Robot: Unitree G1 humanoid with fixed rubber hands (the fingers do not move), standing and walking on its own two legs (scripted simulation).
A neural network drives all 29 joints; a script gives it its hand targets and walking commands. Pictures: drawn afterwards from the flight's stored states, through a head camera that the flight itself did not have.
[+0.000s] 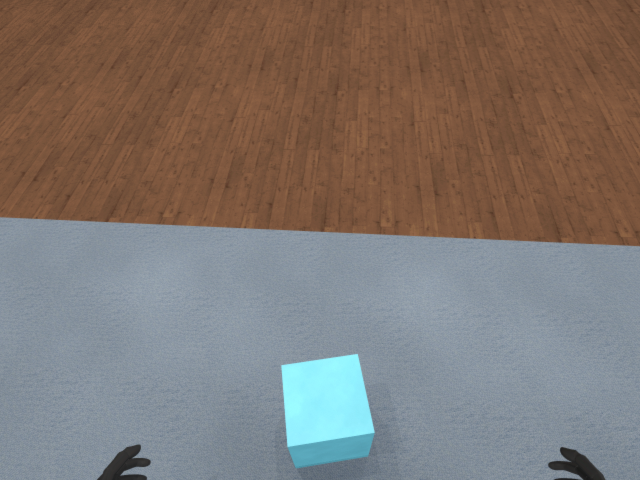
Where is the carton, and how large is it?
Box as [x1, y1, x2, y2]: [281, 354, 374, 467]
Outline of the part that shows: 357,354 281,365 287,446 295,467 367,456 374,432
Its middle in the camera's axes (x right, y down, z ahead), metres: +0.02 +0.49 +1.07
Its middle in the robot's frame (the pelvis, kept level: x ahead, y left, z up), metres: +0.39 +0.04 -0.66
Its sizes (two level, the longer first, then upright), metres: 0.210 0.200 0.250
